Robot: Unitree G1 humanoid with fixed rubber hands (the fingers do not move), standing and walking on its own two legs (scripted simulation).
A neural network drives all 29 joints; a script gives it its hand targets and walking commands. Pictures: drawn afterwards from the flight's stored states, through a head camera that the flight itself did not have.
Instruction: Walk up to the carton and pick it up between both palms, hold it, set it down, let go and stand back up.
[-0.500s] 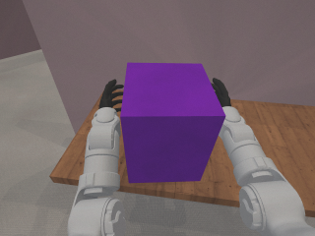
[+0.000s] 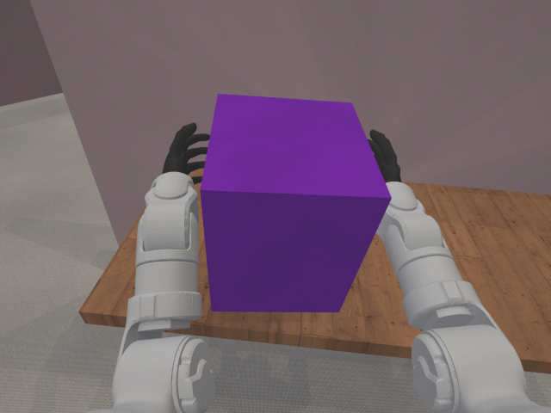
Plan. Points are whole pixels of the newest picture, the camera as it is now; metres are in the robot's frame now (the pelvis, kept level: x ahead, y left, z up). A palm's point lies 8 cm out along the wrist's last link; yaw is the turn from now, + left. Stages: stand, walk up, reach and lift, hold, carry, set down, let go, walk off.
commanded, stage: reach and lift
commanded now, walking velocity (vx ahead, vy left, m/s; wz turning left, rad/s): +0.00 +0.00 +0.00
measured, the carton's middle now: (281, 208) +0.38 -0.01 +0.16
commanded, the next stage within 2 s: hold in 1.26 s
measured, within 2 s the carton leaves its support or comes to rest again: neither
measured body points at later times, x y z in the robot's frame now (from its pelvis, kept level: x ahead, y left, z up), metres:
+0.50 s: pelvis +0.00 +0.00 +0.00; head -0.06 +0.02 +0.44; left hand +0.40 +0.14 +0.25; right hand +0.39 -0.16 +0.23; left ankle +0.00 +0.12 -0.75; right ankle +0.04 -0.12 -0.75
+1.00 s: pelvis +0.01 -0.01 +0.00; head -0.05 +0.02 +0.44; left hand +0.40 +0.15 +0.26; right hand +0.39 -0.15 +0.25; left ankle +0.00 +0.12 -0.75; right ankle +0.04 -0.12 -0.75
